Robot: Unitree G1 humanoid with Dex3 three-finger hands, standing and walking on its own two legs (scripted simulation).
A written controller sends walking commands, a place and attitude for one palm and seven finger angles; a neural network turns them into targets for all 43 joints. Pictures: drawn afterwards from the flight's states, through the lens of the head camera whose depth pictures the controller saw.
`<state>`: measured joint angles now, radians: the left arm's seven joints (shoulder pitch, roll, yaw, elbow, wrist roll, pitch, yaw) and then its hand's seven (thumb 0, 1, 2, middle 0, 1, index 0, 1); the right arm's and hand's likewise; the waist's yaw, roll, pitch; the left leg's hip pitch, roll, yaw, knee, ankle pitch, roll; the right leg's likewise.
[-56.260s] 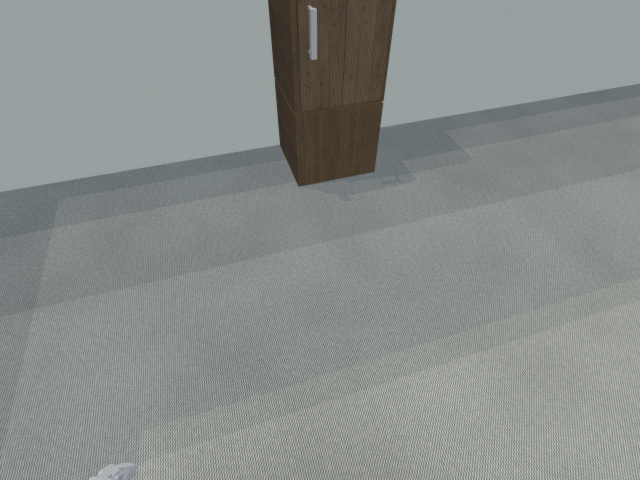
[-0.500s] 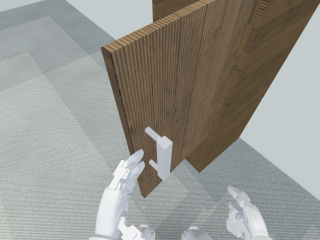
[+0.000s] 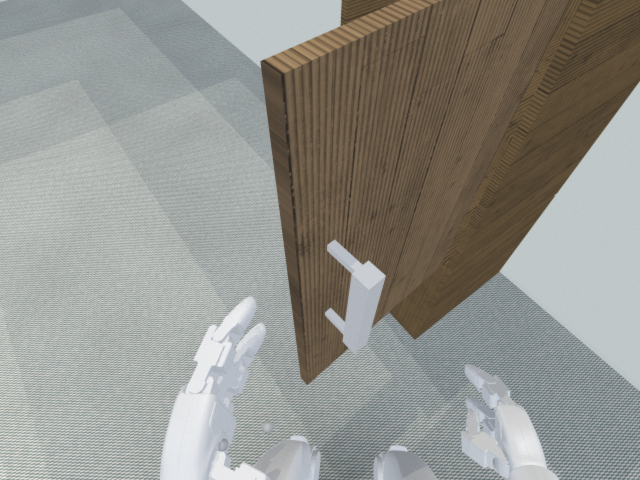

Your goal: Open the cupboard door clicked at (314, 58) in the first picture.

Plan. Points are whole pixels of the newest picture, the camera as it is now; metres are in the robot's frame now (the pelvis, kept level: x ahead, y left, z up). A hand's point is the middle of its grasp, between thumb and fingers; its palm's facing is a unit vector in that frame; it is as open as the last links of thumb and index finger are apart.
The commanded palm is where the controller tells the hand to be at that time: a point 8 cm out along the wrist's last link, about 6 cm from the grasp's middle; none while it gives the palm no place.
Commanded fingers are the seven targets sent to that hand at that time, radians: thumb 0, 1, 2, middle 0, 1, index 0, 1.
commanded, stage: draw the hand back to the body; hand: left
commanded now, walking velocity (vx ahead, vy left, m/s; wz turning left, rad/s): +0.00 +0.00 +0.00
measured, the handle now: (347, 301) +0.31 +0.01 +0.08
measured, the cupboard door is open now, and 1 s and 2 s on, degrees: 95 95 95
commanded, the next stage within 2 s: step back with the hand held close in 1.54 s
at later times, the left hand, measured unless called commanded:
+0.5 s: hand (193, 413) +0.17 +0.12 +0.15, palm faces +0.01 -0.99 -0.14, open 16.0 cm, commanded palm +0.13 +0.18 +0.17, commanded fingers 0.00 -0.22 0.42 -0.16 -0.30 -0.16 -0.30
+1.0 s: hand (39, 311) +0.20 +0.21 +0.24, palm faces +0.34 -0.84 -0.41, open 11.0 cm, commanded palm +0.16 +0.26 +0.26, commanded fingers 0.00 0.65 0.80 -0.19 -0.30 -0.19 -0.30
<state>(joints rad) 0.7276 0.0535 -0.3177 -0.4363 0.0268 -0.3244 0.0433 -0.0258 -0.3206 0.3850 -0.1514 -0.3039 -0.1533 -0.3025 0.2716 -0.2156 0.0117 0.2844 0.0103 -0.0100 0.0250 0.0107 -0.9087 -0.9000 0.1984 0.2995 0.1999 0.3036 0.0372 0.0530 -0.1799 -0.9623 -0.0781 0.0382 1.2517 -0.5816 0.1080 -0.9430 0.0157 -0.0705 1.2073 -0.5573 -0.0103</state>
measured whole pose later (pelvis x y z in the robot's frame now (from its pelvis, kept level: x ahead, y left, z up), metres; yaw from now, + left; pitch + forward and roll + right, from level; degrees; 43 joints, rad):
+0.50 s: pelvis +0.01 -0.03 +0.04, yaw +0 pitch +9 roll -3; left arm 0.75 0.27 0.03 -0.52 -0.17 -0.17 -0.07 -0.01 -0.45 0.32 -0.16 -0.30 -0.16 -0.30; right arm 0.32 -0.24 0.02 0.33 0.05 -0.04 -0.07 0.01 -0.91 -0.90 0.20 0.30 0.20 0.30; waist 0.02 0.06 -0.18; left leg -0.67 -0.03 -0.01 1.04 -0.52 0.06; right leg -0.65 0.07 -0.10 0.96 -0.48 -0.06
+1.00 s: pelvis +0.03 -0.02 +0.09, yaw +0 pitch +0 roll -2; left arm 0.60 0.36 0.22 -0.49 -0.07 -0.03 0.13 0.00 0.32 0.65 -0.19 -0.31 -0.19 -0.30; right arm 0.26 -0.23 0.05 0.53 0.03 -0.08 -0.10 0.01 -0.91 -0.90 0.20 0.30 0.20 0.30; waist 0.06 0.09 -0.08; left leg -0.26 -0.06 0.01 0.63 -0.36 0.08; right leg -0.25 0.05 -0.05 0.58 -0.33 -0.04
